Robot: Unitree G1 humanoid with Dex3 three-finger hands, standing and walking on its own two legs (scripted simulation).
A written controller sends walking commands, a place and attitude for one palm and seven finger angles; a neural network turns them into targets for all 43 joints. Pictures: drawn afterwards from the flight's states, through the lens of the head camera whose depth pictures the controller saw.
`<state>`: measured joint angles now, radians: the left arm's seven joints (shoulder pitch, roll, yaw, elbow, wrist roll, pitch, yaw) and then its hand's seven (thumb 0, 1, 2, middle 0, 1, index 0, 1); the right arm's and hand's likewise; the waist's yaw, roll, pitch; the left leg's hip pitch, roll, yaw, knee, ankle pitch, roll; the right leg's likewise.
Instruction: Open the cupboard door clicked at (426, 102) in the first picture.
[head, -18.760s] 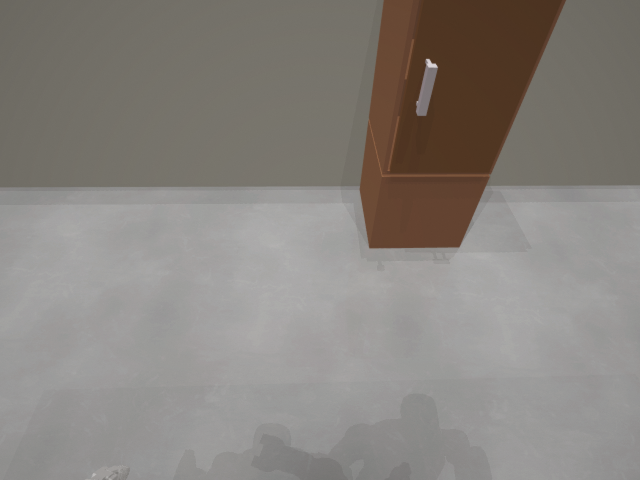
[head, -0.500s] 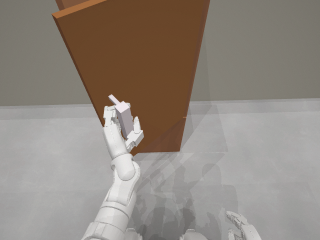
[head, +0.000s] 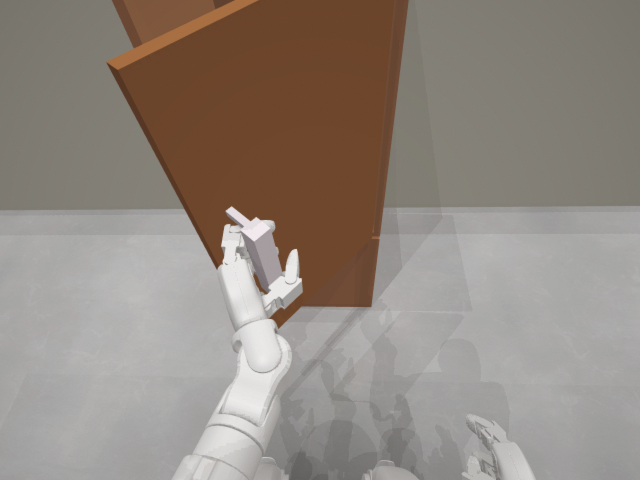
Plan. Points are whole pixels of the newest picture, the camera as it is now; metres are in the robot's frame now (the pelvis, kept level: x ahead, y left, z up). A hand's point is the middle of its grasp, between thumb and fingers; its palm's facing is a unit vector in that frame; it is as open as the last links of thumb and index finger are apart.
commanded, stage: open thumb and fingers to let go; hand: left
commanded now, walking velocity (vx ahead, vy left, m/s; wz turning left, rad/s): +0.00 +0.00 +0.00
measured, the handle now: (254, 252) +0.40 +0.10 +0.04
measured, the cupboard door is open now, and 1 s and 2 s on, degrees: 49 53 53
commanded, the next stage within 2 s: slide the hand sideways off the handle in 0.58 s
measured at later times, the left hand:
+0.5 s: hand (279, 283) +0.35 +0.06 +0.04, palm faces +0.33 -0.94 -0.04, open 14.8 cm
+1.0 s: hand (286, 311) +0.31 +0.05 +0.05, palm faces -0.14 -0.99 +0.05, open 16.4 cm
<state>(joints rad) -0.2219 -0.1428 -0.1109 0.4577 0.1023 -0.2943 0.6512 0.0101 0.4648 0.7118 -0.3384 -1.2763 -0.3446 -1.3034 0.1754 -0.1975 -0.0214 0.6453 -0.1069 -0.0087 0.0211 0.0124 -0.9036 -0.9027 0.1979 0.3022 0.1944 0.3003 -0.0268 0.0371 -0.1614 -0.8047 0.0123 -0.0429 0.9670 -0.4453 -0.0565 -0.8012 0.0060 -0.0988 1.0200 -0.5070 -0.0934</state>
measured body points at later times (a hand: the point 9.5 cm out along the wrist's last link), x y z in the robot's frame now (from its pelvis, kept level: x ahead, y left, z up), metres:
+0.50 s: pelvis -0.01 +0.03 +0.00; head +0.05 +0.00 +0.44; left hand +0.33 +0.11 +0.05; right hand +0.11 -0.21 -0.13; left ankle +0.01 +0.17 -0.67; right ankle -0.01 -0.05 -0.67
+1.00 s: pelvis -0.03 +0.06 +0.00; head +0.03 +0.04 +0.44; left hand +0.31 +0.10 +0.05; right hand +0.09 -0.18 -0.12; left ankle +0.01 +0.17 -0.67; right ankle -0.01 -0.05 -0.67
